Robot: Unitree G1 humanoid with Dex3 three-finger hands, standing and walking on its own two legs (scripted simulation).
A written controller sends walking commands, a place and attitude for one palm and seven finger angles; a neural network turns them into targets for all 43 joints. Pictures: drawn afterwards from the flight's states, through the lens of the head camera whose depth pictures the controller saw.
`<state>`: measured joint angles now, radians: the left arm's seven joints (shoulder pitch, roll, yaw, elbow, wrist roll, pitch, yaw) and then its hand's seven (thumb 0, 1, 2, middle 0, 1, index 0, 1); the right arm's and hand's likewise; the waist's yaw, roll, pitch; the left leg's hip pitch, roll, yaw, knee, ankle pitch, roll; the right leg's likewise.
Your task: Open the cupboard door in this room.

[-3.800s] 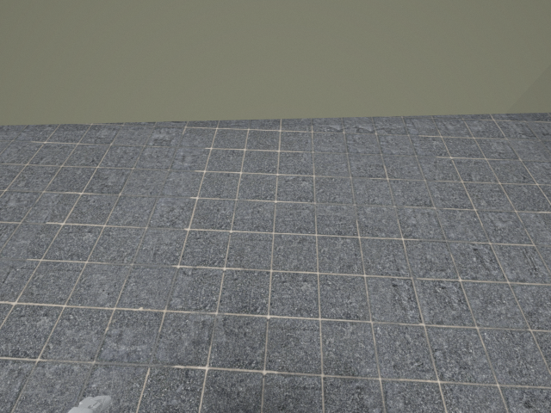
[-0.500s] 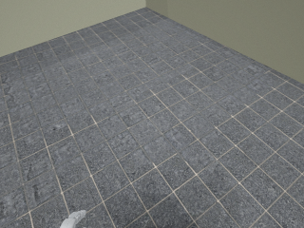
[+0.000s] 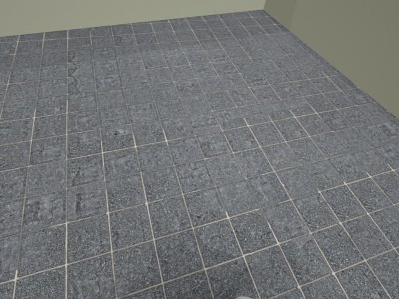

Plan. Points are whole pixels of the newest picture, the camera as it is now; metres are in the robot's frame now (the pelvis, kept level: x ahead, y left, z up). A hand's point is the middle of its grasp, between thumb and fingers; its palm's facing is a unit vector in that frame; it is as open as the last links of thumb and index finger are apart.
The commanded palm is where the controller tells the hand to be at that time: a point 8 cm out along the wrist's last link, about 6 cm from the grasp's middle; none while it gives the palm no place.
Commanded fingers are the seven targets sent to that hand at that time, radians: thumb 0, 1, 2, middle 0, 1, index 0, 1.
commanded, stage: turn or walk to find it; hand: left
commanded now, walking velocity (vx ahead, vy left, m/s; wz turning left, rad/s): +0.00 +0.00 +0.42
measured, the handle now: out of the picture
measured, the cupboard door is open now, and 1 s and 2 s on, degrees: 0 0 0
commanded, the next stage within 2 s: none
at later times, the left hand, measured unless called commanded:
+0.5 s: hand out of the picture +0.04 +0.18 -0.14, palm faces +0.22 -0.94 -0.27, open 7.4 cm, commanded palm none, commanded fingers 0.00 0.90 0.90 -0.20 -0.30 -0.20 -0.30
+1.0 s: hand out of the picture -0.12 +0.23 -0.17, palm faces +0.46 -0.86 -0.23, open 7.4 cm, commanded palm none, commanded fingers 0.00 0.90 0.90 -0.20 -0.30 -0.20 -0.30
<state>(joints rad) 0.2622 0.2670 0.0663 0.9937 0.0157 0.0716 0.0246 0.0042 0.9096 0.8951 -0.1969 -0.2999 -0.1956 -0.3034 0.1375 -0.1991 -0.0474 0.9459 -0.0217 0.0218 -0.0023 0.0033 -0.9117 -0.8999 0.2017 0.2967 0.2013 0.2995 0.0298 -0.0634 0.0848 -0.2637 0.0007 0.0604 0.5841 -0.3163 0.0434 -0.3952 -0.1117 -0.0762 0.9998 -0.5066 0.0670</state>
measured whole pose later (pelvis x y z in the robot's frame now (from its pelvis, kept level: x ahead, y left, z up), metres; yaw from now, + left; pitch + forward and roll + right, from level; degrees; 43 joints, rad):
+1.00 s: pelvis -0.07 +0.02 +0.01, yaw +24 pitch -1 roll -1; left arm 0.23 0.27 0.07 0.99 0.01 0.06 0.01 0.01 0.91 0.90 -0.19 -0.30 -0.19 -0.30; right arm 0.17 -0.18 -0.04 0.96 -0.02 0.02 -0.01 0.00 -0.91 -0.90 0.20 0.30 0.20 0.30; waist 0.02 -0.04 0.06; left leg -0.22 -0.02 0.03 0.47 -0.24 0.05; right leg -0.45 -0.09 -0.05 1.07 -0.40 0.08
